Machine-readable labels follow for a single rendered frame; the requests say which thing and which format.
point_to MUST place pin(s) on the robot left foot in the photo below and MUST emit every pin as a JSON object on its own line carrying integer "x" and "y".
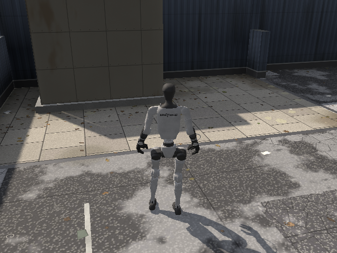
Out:
{"x": 152, "y": 205}

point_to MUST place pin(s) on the robot right forearm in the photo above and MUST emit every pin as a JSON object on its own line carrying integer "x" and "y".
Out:
{"x": 193, "y": 138}

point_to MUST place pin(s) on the right robot hand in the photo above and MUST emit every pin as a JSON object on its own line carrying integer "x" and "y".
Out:
{"x": 194, "y": 147}

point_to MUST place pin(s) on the humanoid robot torso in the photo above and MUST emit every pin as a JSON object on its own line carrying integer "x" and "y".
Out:
{"x": 168, "y": 126}

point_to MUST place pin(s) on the left robot hand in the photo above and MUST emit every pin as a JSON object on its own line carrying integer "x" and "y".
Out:
{"x": 141, "y": 146}

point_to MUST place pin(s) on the robot left forearm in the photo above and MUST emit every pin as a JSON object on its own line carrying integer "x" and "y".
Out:
{"x": 142, "y": 137}

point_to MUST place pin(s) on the left robot upper arm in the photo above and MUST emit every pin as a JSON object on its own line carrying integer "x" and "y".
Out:
{"x": 149, "y": 119}

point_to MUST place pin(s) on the right robot upper arm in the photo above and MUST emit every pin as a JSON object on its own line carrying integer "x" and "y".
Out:
{"x": 188, "y": 120}

